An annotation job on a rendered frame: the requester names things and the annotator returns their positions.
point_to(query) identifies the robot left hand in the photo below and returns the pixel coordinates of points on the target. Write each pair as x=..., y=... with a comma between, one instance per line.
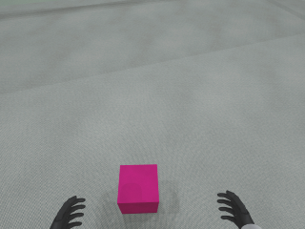
x=64, y=216

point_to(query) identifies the robot right hand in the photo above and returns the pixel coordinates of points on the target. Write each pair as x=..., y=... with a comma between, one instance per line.
x=241, y=215

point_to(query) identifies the carton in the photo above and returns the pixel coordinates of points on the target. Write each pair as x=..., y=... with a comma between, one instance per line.
x=138, y=191

